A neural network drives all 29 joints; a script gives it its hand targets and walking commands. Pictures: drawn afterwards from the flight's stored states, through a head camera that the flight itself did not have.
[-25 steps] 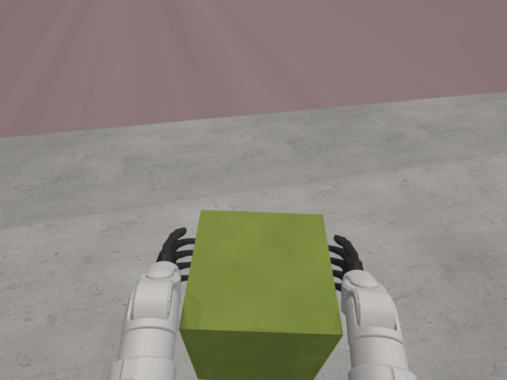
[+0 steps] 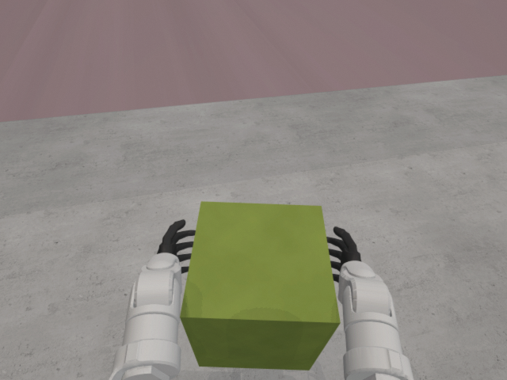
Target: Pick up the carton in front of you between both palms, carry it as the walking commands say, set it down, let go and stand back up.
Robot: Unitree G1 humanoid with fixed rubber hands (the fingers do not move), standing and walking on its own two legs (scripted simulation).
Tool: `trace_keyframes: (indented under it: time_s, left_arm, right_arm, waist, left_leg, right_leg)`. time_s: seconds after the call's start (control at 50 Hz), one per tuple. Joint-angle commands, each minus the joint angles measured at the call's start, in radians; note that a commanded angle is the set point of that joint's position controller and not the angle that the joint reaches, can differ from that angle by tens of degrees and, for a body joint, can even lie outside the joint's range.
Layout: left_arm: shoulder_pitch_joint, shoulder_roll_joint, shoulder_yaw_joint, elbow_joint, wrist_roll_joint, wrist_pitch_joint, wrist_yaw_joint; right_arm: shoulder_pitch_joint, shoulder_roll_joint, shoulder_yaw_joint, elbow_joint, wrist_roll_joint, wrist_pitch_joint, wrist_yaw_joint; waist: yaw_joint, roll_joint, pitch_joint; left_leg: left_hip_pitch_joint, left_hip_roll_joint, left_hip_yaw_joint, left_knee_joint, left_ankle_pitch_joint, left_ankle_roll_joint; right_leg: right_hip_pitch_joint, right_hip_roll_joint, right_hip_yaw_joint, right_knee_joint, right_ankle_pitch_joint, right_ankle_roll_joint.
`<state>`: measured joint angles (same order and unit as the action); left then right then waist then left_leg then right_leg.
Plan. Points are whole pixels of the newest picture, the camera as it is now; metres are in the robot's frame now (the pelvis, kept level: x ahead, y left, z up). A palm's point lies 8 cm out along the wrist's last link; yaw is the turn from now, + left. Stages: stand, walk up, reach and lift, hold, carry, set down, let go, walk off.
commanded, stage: set down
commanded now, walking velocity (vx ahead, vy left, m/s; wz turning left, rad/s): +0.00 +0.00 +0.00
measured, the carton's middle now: (257, 289) +0.30 +0.01 -0.04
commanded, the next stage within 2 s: none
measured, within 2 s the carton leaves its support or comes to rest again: neither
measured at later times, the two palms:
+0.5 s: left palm (177, 300) +0.33 +0.17 -0.16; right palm (314, 300) +0.35 -0.12 -0.17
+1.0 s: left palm (181, 316) +0.36 +0.19 -0.31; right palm (296, 309) +0.39 -0.11 -0.31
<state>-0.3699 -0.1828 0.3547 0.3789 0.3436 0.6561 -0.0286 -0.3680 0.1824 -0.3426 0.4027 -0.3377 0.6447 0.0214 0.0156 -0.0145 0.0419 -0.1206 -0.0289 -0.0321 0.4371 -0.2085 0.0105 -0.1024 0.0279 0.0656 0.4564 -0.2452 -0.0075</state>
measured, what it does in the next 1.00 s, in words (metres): lowers itself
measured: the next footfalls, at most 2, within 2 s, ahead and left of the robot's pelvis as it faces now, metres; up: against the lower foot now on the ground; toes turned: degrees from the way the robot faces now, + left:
none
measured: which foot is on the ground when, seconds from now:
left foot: down 0.00-1.00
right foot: down 0.00-1.00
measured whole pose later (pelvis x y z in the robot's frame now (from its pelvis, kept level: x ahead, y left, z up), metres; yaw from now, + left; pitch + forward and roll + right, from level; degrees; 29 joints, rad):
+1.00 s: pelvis -0.07 +0.00 -0.23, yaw -1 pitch +44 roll -1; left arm -0.83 -0.05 0.47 0.63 0.20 0.23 0.05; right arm -0.90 0.02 -0.39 0.75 -0.19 0.21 -0.07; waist 0.06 -0.04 -0.19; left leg -1.86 -0.09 -0.07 1.56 -0.46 -0.03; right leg -1.83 0.12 0.07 1.57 -0.50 0.03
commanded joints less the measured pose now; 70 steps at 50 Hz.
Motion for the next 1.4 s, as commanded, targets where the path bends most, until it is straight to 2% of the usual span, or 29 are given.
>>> trace_keyframes:
  time_s: [0.0,0.08,0.14,0.24,0.34,0.38,0.44,0.54,0.62,0.78,1.0,1.38]
  left_arm:
    - [-0.528,-0.804,-0.361,0.107,-0.144,-0.088,-0.208]
    - [-0.509,-0.683,-0.235,0.171,-0.050,-0.192,-0.182]
    - [-0.477,-0.642,-0.230,0.186,-0.039,-0.292,-0.172]
    - [-0.545,-0.705,-0.360,0.193,-0.104,-0.455,-0.181]
    - [-0.622,-0.752,-0.492,0.154,-0.171,-0.542,-0.176]
    - [-0.643,-0.765,-0.525,0.136,-0.189,-0.544,-0.170]
    - [-0.675,-0.777,-0.537,0.131,-0.200,-0.520,-0.167]
    - [-0.750,-0.803,-0.493,0.194,-0.194,-0.444,-0.179]
    - [-0.817,-0.813,-0.444,0.252,-0.185,-0.403,-0.180]
    - [-0.922,-0.785,-0.401,0.297,-0.199,-0.416,-0.149]
    - [-1.056,-0.732,-0.414,0.281,-0.254,-0.443,-0.113]
    - [-1.289,-0.598,-0.338,0.313,-0.286,-0.442,-0.122]
  right_arm:
    - [-0.542,0.853,0.368,0.108,0.146,-0.084,0.201]
    - [-0.525,0.734,0.236,0.178,0.046,-0.194,0.162]
    - [-0.494,0.690,0.224,0.199,0.031,-0.300,0.143]
    - [-0.563,0.753,0.363,0.199,0.100,-0.469,0.126]
    - [-0.654,0.809,0.528,0.154,0.177,-0.553,0.107]
    - [-0.681,0.817,0.570,0.131,0.197,-0.557,0.100]
    - [-0.718,0.822,0.586,0.128,0.207,-0.532,0.099]
    - [-0.801,0.826,0.523,0.195,0.195,-0.458,0.125]
    - [-0.872,0.823,0.461,0.267,0.184,-0.422,0.142]
    - [-0.976,0.791,0.401,0.346,0.191,-0.439,0.125]
    - [-1.121,0.747,0.442,0.353,0.248,-0.467,0.080]
    - [-1.354,0.635,0.411,0.440,0.280,-0.468,0.031]
  waist:
    - [0.016,0.002,-0.138]
    - [0.026,0.004,-0.156]
    - [0.025,0.003,-0.253]
    - [0.027,0.005,-0.526]
    - [0.043,0.002,-0.880]
    - [0.048,-0.002,-0.982]
    - [0.050,-0.011,-1.032]
    - [0.054,-0.015,-0.952]
    - [0.057,-0.008,-0.924]
    - [0.062,0.002,-1.028]
    - [0.084,-0.021,-1.160]
    - [0.122,-0.054,-1.147]
  left_leg:
    - [0.004,-0.046,-0.035,-0.007,0.047,0.012]
    - [-0.119,-0.059,-0.027,0.079,0.122,0.010]
    - [-0.211,-0.068,-0.021,0.154,0.197,0.003]
    - [-0.330,-0.083,-0.021,0.309,0.313,-0.002]
    - [-0.462,-0.097,-0.017,0.473,0.402,-0.017]
    - [-0.515,-0.102,-0.012,0.525,0.393,-0.022]
    - [-0.606,-0.106,-0.001,0.582,0.294,-0.026]
    - [-0.786,-0.108,0.018,0.645,0.051,-0.029]
    - [-0.876,-0.108,0.021,0.703,-0.023,-0.031]
    - [-1.011,-0.120,0.031,0.854,0.018,-0.046]
    - [-1.164,-0.132,0.059,1.039,0.027,-0.058]
    - [-1.426,-0.116,0.106,1.306,-0.024,-0.066]
  right_leg:
    - [-0.131,0.051,0.023,-0.043,0.038,-0.010]
    - [-0.247,0.062,0.019,0.047,0.104,-0.005]
    - [-0.330,0.075,0.013,0.123,0.177,0.004]
    - [-0.441,0.096,0.013,0.266,0.289,0.019]
    - [-0.544,0.108,0.012,0.442,0.386,0.031]
    - [-0.597,0.113,0.005,0.496,0.376,0.037]
    - [-0.705,0.123,-0.012,0.549,0.268,0.042]
    - [-0.906,0.134,-0.035,0.612,0.004,0.031]
    - [-1.049,0.140,-0.048,0.675,-0.083,0.023]
    - [-1.236,0.158,-0.066,0.833,-0.070,0.028]
    - [-1.365,0.176,-0.088,1.026,-0.065,0.040]
    - [-1.541,0.176,-0.113,1.290,-0.109,0.036]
